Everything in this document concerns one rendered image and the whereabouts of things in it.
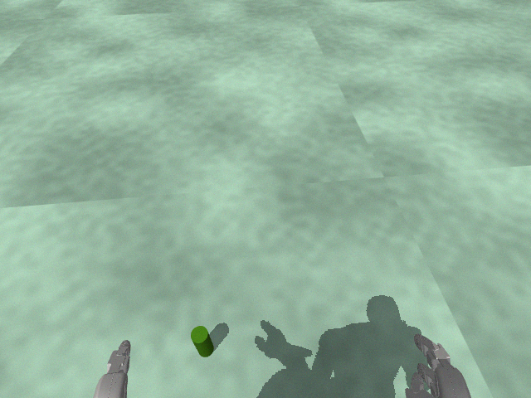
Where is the can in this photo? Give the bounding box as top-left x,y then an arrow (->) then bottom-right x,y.
191,326 -> 214,357

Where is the right robot hand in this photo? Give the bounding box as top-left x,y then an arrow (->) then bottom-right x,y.
405,334 -> 471,398

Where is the left robot hand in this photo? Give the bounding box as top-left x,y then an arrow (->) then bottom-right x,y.
93,340 -> 130,398

